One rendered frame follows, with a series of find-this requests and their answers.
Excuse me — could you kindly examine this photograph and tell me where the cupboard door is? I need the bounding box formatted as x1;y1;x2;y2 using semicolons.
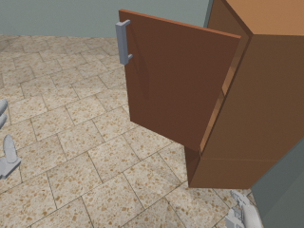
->
119;9;241;152

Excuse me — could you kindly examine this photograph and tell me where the robot right hand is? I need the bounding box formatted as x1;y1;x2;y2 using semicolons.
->
225;189;262;228

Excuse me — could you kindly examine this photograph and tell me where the handle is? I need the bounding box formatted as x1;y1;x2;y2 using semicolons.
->
115;19;133;65

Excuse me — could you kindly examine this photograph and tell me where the robot left hand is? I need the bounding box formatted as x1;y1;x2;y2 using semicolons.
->
0;98;22;180

